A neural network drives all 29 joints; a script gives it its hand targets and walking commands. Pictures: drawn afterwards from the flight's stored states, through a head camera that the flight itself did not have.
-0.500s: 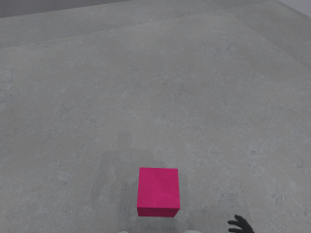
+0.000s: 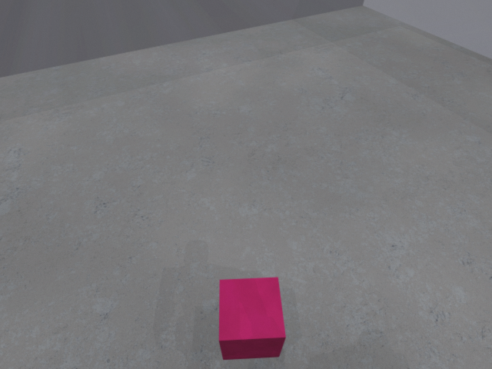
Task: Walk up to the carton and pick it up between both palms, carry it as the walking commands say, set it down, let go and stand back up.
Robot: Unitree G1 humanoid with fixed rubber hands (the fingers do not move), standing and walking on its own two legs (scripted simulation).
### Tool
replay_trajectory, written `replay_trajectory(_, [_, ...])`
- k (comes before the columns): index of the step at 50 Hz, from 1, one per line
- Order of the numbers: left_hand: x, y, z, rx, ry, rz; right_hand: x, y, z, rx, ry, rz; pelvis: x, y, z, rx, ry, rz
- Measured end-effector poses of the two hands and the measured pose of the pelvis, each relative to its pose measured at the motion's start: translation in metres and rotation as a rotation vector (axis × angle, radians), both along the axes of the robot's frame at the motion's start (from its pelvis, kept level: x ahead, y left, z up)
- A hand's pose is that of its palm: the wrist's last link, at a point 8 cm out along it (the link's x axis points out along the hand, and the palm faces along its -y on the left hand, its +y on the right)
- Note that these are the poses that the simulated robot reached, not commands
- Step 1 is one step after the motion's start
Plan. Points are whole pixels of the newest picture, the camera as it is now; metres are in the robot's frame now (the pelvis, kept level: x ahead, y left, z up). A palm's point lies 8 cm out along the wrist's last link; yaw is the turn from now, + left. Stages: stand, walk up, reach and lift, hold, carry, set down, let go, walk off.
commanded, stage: stand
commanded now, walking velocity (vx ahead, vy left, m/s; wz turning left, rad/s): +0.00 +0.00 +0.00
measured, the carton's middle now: (250, 319) +0.42 -0.01 -0.66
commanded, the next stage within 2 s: reach and lift in 0.34 s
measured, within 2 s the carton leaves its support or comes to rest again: neither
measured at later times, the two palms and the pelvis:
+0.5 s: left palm out of the picture +0.13 +0.24 -0.14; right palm out of the picture +0.13 -0.23 -0.14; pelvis -0.03 +0.00 -0.03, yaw +1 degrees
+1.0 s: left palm out of the picture +0.17 +0.21 -0.17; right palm (366, 367) +0.17 -0.22 -0.18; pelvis -0.03 +0.00 -0.07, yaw +0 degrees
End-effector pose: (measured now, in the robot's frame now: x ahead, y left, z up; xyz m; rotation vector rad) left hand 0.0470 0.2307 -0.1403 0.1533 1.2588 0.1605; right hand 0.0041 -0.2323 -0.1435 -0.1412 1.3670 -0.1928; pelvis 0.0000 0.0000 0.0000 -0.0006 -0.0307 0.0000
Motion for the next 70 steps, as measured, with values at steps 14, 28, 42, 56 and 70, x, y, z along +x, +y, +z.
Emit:
replay_trajectory(14, [-0.073,-0.007,-0.005,-0.02,0.161,0.044,-0.029,0.021,-0.004,0.034,0.064,-0.003,-0.007,0.005,0.001,0.0,0.002,0.005])
replay_trajectory(28, [0.11,0.009,0.012,0.005,-0.027,-0.02,0.16,-0.002,0.015,0.003,-0.122,0.082,-0.025,0.001,-0.033,-0.008,0.123,0.008])
replay_trajectory(42, [0.101,-0.017,-0.023,-0.05,-0.047,-0.021,0.149,0.015,-0.021,0.034,-0.148,0.095,-0.011,0.0,-0.051,0.004,0.307,0.005])
replay_trajectory(56, [0.135,-0.029,-0.043,-0.063,-0.202,-0.03,0.186,0.017,-0.037,0.051,-0.314,0.088,-0.051,-0.001,-0.081,0.007,0.335,0.001])
replay_trajectory(70, [0.228,-0.04,-0.05,-0.051,-0.354,-0.029,0.277,0.029,-0.052,0.06,-0.449,0.094,-0.081,-0.001,-0.102,0.003,0.415,0.006])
